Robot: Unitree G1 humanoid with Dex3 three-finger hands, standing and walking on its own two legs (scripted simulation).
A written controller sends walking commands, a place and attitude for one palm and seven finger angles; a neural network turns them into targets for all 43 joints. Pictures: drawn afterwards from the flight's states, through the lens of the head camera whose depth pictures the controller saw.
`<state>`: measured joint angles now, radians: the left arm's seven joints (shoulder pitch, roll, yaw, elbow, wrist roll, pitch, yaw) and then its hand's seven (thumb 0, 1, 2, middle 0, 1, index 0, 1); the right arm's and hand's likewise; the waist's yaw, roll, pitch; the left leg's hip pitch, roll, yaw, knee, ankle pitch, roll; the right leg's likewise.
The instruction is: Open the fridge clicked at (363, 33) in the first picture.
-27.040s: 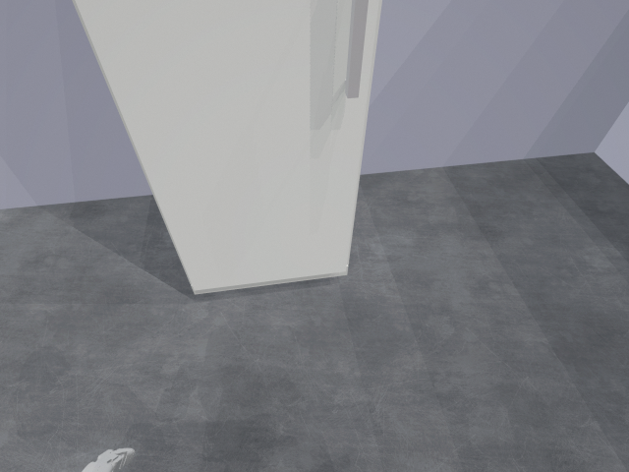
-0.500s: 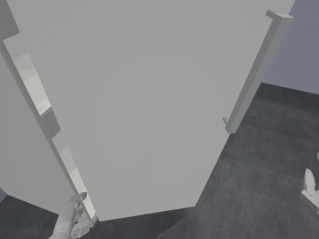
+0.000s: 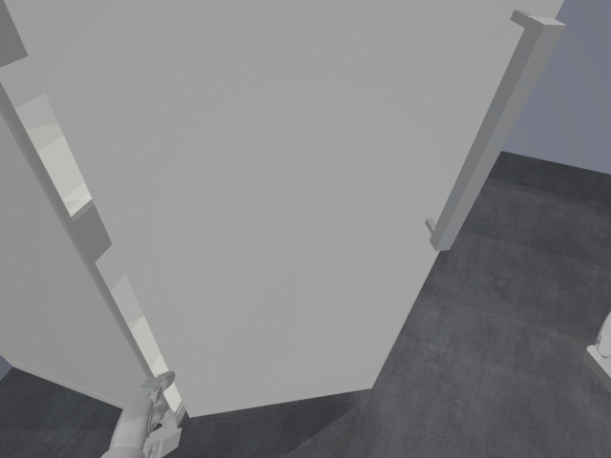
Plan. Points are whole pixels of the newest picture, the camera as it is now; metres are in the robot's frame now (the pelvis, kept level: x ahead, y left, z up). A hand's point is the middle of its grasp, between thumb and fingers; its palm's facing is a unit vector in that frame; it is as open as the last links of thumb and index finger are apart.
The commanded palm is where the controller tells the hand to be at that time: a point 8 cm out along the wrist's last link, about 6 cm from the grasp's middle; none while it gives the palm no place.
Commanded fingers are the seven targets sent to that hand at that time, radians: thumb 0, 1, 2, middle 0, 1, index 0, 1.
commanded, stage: step back with the hand held close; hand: right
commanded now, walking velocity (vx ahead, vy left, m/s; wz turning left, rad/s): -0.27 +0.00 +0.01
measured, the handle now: (472, 151) +0.45 -0.22 +0.21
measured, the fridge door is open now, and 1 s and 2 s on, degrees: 63 63 63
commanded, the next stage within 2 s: stop stepping back and stand still in 1.26 s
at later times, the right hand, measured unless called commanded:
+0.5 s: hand out of the picture +0.14 -0.31 +0.15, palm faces +0.44 +0.77 -0.46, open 7.4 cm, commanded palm +0.08 -0.34 +0.17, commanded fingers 0.00 -0.90 -0.90 0.20 0.30 0.20 0.30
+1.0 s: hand out of the picture +0.07 -0.31 +0.16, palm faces +0.49 +0.75 -0.44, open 7.4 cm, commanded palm +0.01 -0.35 +0.17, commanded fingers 0.00 -0.90 -0.90 0.20 0.30 0.20 0.30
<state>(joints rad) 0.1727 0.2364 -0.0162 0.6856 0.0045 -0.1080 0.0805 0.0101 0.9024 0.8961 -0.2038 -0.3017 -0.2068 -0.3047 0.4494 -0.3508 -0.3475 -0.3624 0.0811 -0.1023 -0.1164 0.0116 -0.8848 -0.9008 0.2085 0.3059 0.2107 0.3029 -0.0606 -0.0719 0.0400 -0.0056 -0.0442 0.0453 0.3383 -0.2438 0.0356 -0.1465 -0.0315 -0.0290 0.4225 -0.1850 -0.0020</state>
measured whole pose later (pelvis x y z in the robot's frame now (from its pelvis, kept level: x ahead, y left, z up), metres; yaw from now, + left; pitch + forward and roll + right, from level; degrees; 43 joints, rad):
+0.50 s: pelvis -0.06 -0.04 -0.01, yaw +0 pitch +0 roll +2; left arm 0.20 0.23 -0.01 0.59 -0.01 -0.05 0.11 0.01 0.90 0.90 -0.20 -0.30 -0.21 -0.30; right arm 0.52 -0.39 -0.39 -0.44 0.05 -0.16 -0.17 0.01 -0.88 -0.90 0.21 0.31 0.21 0.30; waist -0.02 -0.05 0.02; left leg -0.28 -0.01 0.03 0.51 -0.23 -0.01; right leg -0.39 -0.01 -0.05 0.53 -0.14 -0.06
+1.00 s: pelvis -0.12 -0.04 -0.03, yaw -3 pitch -2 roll +2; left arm 0.18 0.21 0.00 0.59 0.02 -0.08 0.10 0.01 0.90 0.90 -0.20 -0.30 -0.21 -0.30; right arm 0.51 -0.42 -0.43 -0.53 0.03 -0.22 -0.17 0.01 -0.88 -0.90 0.21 0.31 0.21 0.30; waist -0.01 0.00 0.05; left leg -0.37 -0.05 -0.03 0.60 -0.19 0.00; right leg -0.50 0.01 -0.04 0.63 -0.23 -0.05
